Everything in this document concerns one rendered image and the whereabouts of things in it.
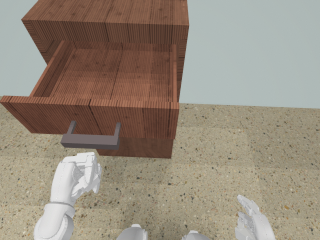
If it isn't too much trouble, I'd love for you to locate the left robot forearm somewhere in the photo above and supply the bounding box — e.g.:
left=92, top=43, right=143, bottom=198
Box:
left=33, top=202, right=76, bottom=240

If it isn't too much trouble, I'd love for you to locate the handle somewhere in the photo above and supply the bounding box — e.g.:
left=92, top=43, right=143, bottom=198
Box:
left=60, top=120, right=121, bottom=150

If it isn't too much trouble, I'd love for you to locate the drawer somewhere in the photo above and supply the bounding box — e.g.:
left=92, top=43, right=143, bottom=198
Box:
left=0, top=40, right=180, bottom=140

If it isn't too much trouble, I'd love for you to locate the robot left thigh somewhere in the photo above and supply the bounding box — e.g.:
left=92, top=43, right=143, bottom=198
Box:
left=116, top=227, right=148, bottom=240

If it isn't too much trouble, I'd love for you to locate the right robot hand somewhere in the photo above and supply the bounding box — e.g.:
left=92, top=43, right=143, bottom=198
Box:
left=235, top=194, right=276, bottom=240

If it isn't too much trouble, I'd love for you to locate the cabinet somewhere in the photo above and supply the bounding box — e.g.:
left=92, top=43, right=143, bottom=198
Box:
left=21, top=0, right=189, bottom=159

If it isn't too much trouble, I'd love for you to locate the left robot shin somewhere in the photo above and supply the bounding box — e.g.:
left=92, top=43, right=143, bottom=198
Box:
left=131, top=224, right=141, bottom=228

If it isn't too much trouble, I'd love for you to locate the left robot hand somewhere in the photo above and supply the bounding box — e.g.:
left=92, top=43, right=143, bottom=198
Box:
left=50, top=152, right=102, bottom=206

